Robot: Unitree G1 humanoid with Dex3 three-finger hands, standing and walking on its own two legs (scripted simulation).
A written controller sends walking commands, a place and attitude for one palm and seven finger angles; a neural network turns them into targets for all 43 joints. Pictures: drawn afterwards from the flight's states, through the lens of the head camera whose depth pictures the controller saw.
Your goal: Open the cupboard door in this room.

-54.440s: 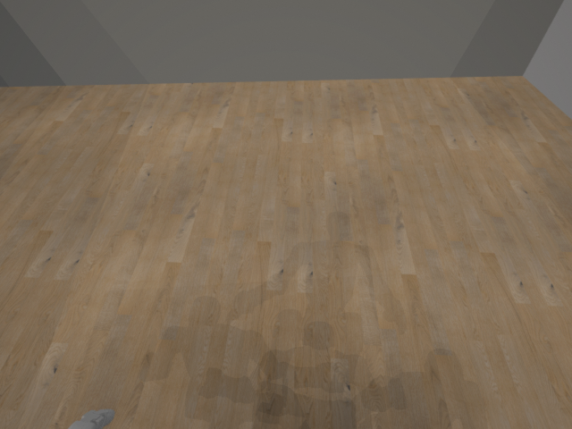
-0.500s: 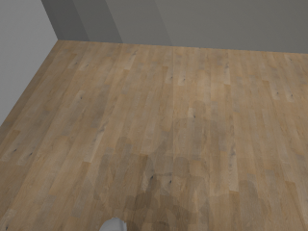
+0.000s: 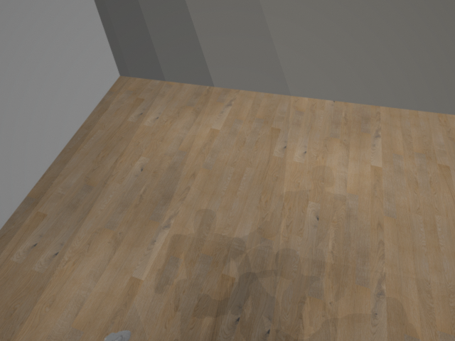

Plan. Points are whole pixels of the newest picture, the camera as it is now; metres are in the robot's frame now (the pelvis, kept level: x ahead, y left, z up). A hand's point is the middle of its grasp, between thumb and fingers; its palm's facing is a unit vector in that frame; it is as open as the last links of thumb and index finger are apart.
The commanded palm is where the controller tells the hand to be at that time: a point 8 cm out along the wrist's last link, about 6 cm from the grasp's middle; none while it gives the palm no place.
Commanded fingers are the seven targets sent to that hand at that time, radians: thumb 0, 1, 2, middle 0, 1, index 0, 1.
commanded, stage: turn to face it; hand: left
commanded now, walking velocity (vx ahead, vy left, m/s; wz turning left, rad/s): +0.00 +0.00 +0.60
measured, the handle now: out of the picture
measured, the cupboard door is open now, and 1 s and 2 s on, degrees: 42 42 42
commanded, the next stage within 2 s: none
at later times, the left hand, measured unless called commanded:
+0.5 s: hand out of the picture +0.10 +0.24 -0.16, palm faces +0.33 -0.90 -0.27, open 7.4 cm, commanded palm none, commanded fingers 0.00 0.90 0.90 -0.20 -0.30 -0.20 -0.30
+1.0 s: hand out of the picture +0.03 +0.15 -0.17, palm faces +0.63 -0.74 -0.24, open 7.3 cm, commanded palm none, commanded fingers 0.00 0.90 0.90 -0.20 -0.30 -0.20 -0.30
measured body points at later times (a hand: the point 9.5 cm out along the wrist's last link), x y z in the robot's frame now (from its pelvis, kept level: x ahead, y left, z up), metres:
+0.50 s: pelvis +0.08 +0.00 +0.00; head +0.13 +0.02 +0.45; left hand +0.08 +0.28 -0.14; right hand +0.26 -0.22 -0.13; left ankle +0.07 +0.12 -0.73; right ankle +0.10 -0.15 -0.67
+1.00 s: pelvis +0.12 -0.04 +0.00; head +0.16 +0.00 +0.45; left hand +0.00 +0.19 -0.15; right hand +0.37 -0.16 -0.13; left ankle +0.05 +0.05 -0.72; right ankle +0.16 -0.14 -0.73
